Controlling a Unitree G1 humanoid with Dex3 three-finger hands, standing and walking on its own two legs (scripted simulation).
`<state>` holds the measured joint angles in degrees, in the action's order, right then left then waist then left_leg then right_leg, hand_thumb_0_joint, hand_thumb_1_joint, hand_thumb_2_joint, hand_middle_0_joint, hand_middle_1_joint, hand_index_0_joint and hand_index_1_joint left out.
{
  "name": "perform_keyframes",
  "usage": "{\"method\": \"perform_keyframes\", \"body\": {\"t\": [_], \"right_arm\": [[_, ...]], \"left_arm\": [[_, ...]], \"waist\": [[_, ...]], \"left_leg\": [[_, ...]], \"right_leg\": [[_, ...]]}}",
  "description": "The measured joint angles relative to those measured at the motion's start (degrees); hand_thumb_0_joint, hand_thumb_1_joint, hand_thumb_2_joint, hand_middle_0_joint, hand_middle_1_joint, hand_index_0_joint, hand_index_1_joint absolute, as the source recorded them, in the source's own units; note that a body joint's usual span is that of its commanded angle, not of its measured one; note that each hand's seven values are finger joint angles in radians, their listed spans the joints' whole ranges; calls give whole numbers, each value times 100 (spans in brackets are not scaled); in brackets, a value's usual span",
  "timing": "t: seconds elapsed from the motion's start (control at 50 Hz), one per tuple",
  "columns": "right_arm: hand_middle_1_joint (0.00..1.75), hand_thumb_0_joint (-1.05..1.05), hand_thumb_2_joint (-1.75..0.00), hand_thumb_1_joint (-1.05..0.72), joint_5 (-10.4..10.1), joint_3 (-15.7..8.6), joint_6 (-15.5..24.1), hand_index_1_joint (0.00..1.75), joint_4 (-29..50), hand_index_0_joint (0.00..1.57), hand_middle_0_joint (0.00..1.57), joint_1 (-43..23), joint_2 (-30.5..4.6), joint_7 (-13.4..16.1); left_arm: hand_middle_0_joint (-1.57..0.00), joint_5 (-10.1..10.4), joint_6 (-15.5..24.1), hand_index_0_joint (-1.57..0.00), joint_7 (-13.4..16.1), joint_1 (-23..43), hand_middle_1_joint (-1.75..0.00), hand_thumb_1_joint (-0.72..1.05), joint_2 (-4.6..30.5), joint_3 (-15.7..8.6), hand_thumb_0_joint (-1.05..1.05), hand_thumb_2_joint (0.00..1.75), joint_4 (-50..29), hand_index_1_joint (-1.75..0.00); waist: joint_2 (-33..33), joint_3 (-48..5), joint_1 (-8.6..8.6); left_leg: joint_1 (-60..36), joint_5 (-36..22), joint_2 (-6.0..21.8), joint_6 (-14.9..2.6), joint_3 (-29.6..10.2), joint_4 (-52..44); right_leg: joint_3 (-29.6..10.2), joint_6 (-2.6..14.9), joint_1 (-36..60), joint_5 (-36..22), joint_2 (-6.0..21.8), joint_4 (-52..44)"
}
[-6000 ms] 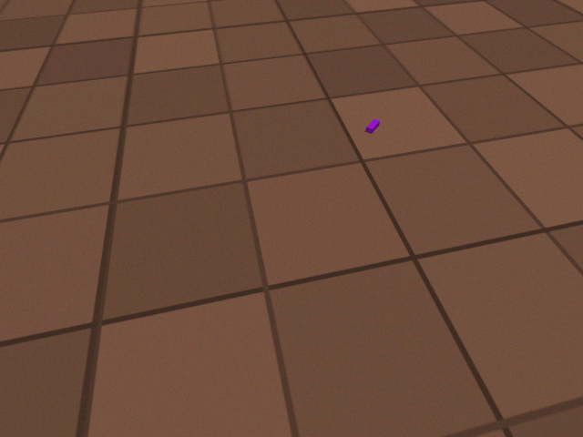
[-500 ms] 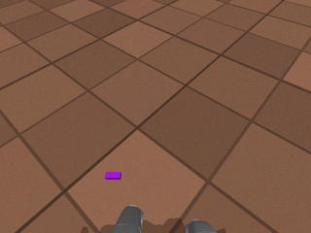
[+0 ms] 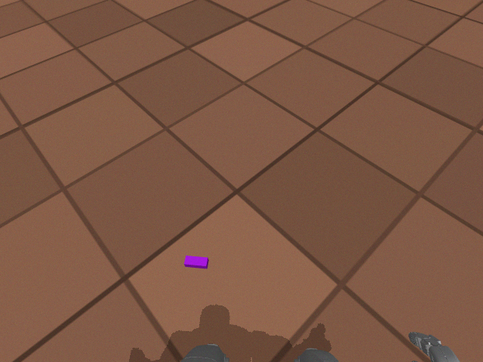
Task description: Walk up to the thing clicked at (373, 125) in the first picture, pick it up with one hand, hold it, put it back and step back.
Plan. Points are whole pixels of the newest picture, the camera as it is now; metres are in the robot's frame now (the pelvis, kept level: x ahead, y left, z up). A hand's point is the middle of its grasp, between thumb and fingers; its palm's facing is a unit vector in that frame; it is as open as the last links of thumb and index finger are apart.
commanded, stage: walk up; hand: left
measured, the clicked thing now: (196, 262) +0.54 +0.27 -0.73
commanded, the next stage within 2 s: stand in 1.26 s
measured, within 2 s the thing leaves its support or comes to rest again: neither
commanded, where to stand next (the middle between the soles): +0.15 +0.06 m, yaw -1 degrees
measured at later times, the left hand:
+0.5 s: hand out of the picture +0.11 +0.28 -0.13, palm faces -0.06 -0.92 -0.39, open 7.4 cm
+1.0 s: hand out of the picture +0.13 +0.27 -0.12, palm faces -0.09 -0.93 -0.37, open 7.4 cm
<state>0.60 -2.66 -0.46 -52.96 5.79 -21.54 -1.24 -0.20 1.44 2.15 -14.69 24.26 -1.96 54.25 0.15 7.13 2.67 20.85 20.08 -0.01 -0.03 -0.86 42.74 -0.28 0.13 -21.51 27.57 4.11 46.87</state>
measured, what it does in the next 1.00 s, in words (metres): stands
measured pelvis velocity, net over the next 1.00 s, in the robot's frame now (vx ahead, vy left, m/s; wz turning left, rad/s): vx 0.02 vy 0.02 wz -0.05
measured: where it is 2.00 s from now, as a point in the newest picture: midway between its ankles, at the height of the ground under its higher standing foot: outside the picture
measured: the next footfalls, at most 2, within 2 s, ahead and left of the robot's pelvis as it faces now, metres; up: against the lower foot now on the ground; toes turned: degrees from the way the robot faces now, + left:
none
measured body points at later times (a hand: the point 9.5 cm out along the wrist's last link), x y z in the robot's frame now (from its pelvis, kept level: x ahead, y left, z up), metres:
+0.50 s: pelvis +0.02 +0.02 +0.03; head +0.05 +0.02 +0.47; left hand +0.11 +0.33 -0.10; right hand +0.11 -0.29 -0.10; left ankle +0.03 +0.14 -0.71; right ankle +0.02 -0.14 -0.71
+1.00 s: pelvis +0.02 +0.02 +0.03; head +0.04 +0.01 +0.48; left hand +0.13 +0.31 -0.09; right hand +0.09 -0.30 -0.10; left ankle +0.03 +0.14 -0.71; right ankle +0.02 -0.14 -0.71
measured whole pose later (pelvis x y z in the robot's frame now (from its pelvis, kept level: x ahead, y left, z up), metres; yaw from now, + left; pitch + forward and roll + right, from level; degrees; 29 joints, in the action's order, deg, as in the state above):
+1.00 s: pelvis +0.02 +0.02 +0.03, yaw -3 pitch -2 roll +0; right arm 0.6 -2.4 -1.2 -65.7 3.6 -20.5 -1.5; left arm -0.9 1.1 0.5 -3.7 20.4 0.2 65.6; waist 0.1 4.0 -0.7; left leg 8.3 12.0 1.0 0.3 2.2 22.6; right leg -4.2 -3.1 -8.7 11.5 2.3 22.4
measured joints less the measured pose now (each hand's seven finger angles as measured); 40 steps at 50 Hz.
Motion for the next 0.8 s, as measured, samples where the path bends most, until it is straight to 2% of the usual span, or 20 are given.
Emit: {"method": "perform_keyframes", "body": {"t": [0.04, 0.06, 0.14, 0.24, 0.3, 0.34, 0.56, 0.8], "right_arm": [[30, 1, -89, -90, -23, 62, -50, 30, -52, 20, 20, -43, 43, -3], [30, 1, -89, -90, -38, 83, -81, 30, -105, 20, 20, -61, 56, -2], [30, 1, -89, -90, -28, 115, -101, 30, -348, 20, 20, -93, 110, -13], [30, 1, -89, -90, 4, 128, -30, 30, -607, 20, 20, -69, 122, -34], [30, 1, -89, -90, -11, 148, -40, 30, -769, 20, 20, -93, 144, -19], [30, 1, -89, -90, -24, 145, -41, 30, -853, 20, 20, -127, 149, -4], [30, 1, -89, -90, -57, 48, -82, 30, -1108, 20, 20, -396, 64, -1], [30, 1, -89, -90, -30, 46, -79, 30, -1252, 20, 20, -383, 88, -26]], "left_arm": [[-20, -13, 48, -21, -22, 90, -30, 90, -28, 24, 0, 90, 105, -30], [-20, -33, 79, -20, -32, 128, -30, 90, -62, 38, 0, 90, 145, -30], [-21, -69, 94, -21, -91, 244, -30, 90, -146, 127, 0, 90, 294, -30], [-21, -31, 68, -21, -132, 484, -30, 90, -194, 189, 0, 90, 515, -30], [-21, -5, 115, -21, -130, 605, -30, 90, -173, 191, 0, 90, 628, -30], [-21, 10, 122, -21, -121, 682, -30, 90, -161, 201, 0, 90, 698, -30], [-20, -11, 45, -21, -112, 1046, -30, 90, -204, 261, 0, 90, 996, -30], [-20, -51, -10, -21, -155, 1167, -30, 90, -330, 249, 0, 90, 1114, -30]], "waist": [[65, -76, -55], [107, -124, -71], [-34, -313, -98], [-57, -369, -161], [-59, -313, -180], [-72, -272, -200], [14, -195, -292], [17, -299, -306]], "left_leg": [[5, 75, 97, 48, -87, 130], [2, 97, 144, 76, -132, 166], [-147, 20, 56, 50, -44, -68], [-303, -87, 92, -11, 9, -388], [-426, -163, 149, 20, 12, -592], [-512, -235, 147, 29, 29, -753], [-867, -532, 113, 31, 148, -1387], [-1165, -750, 98, 41, 260, -1864]], "right_leg": [[31, -90, 174, -649, -148, -321], [71, -154, 244, -741, -195, -419], [-6, -240, 350, -689, -98, -578], [-138, -105, 526, -872, -209, -1001], [-140, -263, 700, -1040, -254, -1339], [-153, -302, 777, -1112, -247, -1493], [-254, -308, 1018, -1353, -203, -1965], [-354, -313, 1204, -1528, -183, -2292]]}}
